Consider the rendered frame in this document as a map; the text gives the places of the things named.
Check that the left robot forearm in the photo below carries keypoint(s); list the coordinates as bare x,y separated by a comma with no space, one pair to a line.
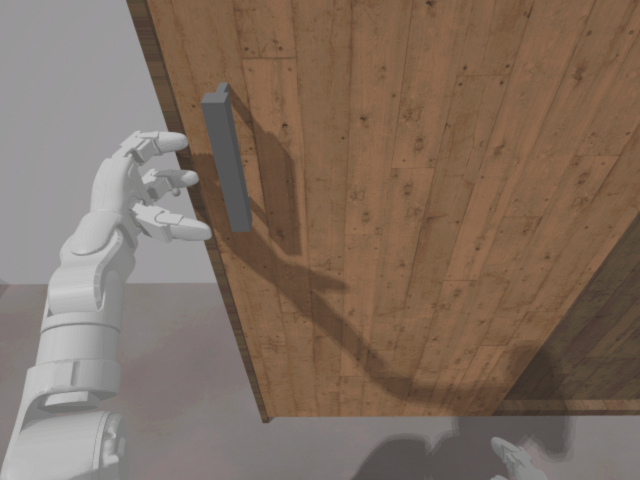
76,365

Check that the wardrobe door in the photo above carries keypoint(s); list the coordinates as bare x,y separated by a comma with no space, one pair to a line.
594,351
432,184

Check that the right robot hand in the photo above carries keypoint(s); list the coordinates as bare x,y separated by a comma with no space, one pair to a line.
517,460

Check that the handle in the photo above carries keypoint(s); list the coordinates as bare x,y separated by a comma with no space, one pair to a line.
218,116

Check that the robot left upper arm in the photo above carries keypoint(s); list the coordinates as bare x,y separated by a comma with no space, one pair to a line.
88,446

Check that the left robot hand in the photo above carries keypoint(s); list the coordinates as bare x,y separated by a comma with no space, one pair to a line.
118,186

